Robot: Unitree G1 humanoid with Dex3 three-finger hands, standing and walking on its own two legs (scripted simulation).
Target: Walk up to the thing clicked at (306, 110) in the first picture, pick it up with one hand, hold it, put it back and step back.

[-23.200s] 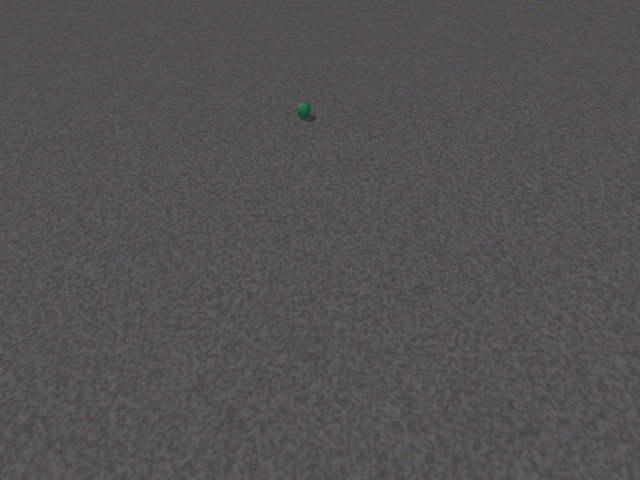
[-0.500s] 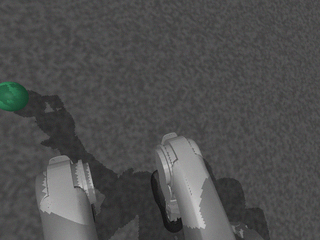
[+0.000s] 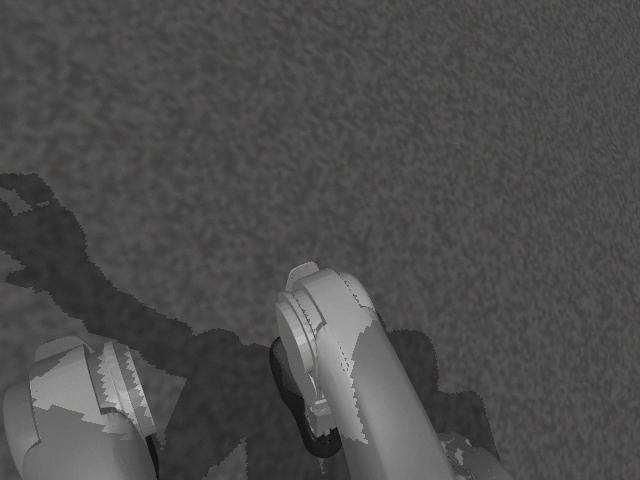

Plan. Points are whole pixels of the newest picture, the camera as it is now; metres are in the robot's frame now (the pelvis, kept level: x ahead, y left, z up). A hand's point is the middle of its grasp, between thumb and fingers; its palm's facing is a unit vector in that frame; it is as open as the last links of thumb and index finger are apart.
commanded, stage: rest palm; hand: left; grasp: from above
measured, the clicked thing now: out of the picture +0.49 +0.32 -0.28
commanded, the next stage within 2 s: close in 0.94 s
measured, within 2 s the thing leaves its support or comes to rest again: neither
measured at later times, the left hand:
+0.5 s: hand out of the picture +0.47 +0.32 -0.23, palm faces -0.44 -0.12 -0.89, open 13.6 cm
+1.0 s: hand out of the picture +0.47 +0.33 -0.24, palm faces -0.45 -0.13 -0.89, open 13.3 cm
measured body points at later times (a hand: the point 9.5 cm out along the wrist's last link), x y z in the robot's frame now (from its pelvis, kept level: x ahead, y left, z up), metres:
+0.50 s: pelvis +0.00 +0.00 +0.00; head +0.28 +0.12 +0.33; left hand +0.49 +0.33 -0.18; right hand +0.05 -0.26 -0.07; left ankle +0.07 +0.13 -0.28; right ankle +0.11 -0.13 -0.28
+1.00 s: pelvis +0.00 +0.01 -0.01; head +0.28 +0.12 +0.32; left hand +0.49 +0.33 -0.19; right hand +0.04 -0.25 -0.06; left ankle +0.07 +0.13 -0.28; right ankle +0.11 -0.13 -0.28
